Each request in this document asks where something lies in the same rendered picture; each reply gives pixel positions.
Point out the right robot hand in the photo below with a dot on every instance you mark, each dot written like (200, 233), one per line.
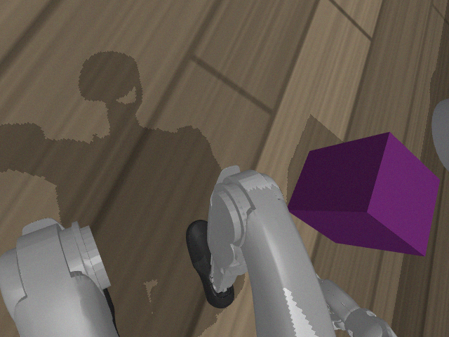
(339, 303)

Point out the right robot arm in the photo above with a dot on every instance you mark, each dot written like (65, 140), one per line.
(364, 323)

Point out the right robot foot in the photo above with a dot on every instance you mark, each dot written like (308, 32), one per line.
(196, 238)

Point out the left robot foot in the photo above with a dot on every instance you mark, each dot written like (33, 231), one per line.
(111, 307)

